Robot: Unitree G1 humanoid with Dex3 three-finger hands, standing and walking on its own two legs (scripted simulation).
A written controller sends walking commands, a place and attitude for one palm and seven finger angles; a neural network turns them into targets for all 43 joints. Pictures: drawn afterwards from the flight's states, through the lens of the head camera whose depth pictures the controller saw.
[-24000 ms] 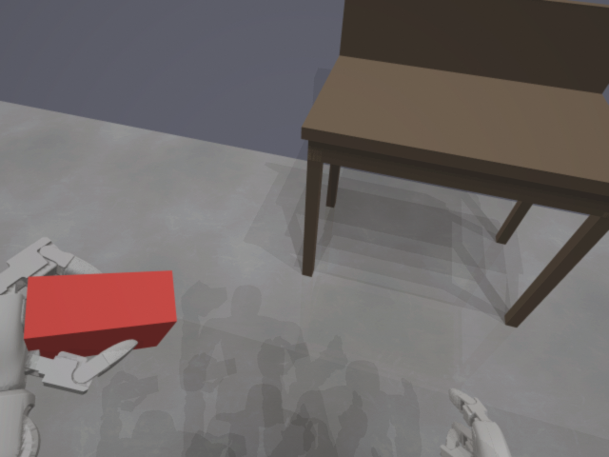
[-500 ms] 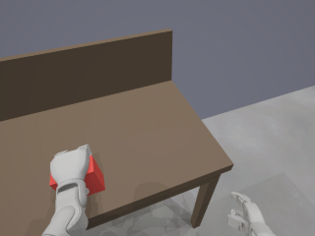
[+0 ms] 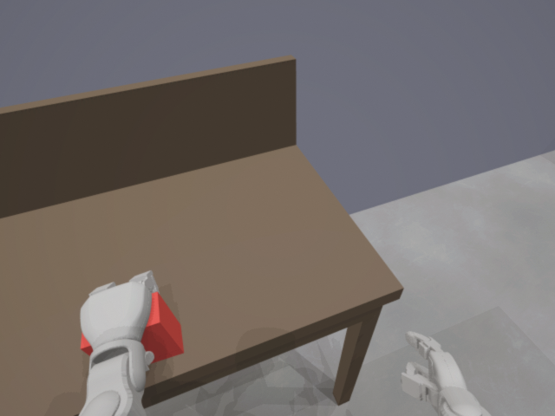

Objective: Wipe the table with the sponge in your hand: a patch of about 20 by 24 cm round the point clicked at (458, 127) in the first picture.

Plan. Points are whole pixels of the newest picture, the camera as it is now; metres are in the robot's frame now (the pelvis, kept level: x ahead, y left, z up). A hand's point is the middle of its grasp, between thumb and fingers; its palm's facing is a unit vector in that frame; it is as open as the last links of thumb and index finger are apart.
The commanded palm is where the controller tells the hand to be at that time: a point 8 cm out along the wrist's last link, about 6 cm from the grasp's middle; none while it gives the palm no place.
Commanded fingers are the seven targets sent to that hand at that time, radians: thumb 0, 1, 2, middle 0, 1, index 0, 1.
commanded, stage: wipe back along the middle lane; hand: left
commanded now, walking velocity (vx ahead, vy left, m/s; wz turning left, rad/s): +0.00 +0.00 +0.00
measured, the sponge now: (141, 340) +0.23 +0.25 -0.03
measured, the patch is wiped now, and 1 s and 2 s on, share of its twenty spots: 0.75 0.75 0.75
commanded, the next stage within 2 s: slide across to the third lane in 0.64 s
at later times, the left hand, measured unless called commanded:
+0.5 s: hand (137, 326) +0.23 +0.25 +0.01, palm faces -0.01 -0.06 -1.00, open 9.6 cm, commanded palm +0.18 +0.23 +0.03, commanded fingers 0.00 0.10 1.30 -1.20 -1.60 -1.20 -1.60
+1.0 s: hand (143, 327) +0.23 +0.24 +0.02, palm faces -0.02 -0.06 -1.00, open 9.6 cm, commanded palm +0.19 +0.19 +0.05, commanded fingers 0.00 0.10 1.30 -1.20 -1.60 -1.20 -1.60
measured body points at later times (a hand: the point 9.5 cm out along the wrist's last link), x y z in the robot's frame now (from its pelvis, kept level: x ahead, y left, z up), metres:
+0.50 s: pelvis -0.01 +0.00 +0.00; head -0.02 -0.03 +0.45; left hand +0.23 +0.25 +0.07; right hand +0.22 -0.21 -0.09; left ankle -0.02 +0.10 -0.73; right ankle +0.00 -0.09 -0.73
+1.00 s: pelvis -0.01 -0.01 +0.00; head -0.02 -0.05 +0.45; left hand +0.23 +0.24 +0.07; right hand +0.23 -0.22 -0.09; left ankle -0.02 +0.10 -0.73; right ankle +0.00 -0.09 -0.73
